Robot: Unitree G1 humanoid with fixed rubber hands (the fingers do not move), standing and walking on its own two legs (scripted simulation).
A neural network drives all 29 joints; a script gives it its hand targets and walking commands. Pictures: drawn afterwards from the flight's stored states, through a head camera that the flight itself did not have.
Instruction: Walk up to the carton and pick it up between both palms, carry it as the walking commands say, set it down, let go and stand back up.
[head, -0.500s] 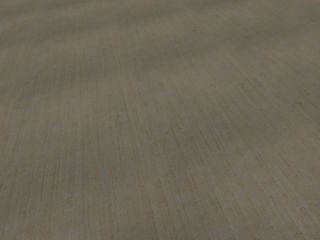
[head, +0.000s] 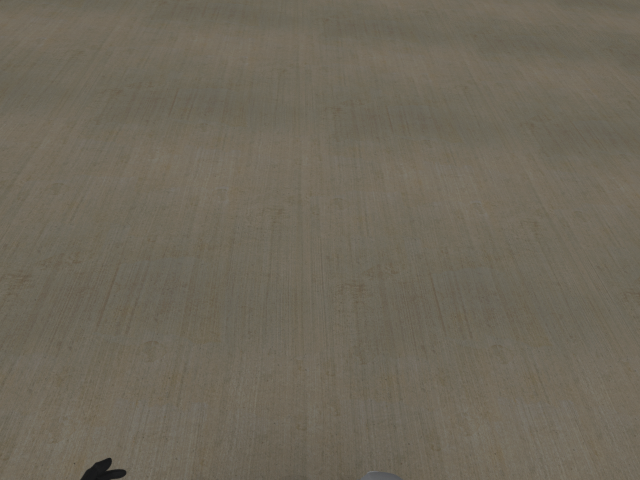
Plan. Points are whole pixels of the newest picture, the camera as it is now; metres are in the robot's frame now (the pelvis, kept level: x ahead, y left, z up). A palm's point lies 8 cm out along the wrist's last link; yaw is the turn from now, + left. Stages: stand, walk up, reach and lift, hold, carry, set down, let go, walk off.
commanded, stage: walk up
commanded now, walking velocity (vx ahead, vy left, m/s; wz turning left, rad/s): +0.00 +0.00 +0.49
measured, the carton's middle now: out of the picture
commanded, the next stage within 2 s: none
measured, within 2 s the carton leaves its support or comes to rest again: neither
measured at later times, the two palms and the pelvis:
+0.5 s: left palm out of the picture +0.06 +0.18 -0.08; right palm out of the picture +0.12 -0.37 -0.15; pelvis +0.01 -0.10 -0.01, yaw +13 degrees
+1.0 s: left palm out of the picture -0.08 +0.17 -0.12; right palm (486, 434) +0.22 -0.26 -0.11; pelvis -0.02 -0.10 -0.01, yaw +26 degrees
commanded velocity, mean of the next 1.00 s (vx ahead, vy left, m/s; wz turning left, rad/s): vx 0.00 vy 0.00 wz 0.50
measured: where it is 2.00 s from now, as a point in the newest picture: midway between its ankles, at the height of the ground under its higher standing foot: outside the picture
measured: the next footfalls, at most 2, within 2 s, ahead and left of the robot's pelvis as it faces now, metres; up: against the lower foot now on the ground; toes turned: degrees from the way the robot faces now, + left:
right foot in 0.34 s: +0.07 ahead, -0.16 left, +0.00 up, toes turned +6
left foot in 1.10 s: -0.06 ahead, +0.03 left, +0.00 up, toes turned +35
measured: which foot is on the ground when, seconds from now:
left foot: down 0.00-0.34, up 0.36-1.00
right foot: up 0.00-0.32, down 0.34-1.00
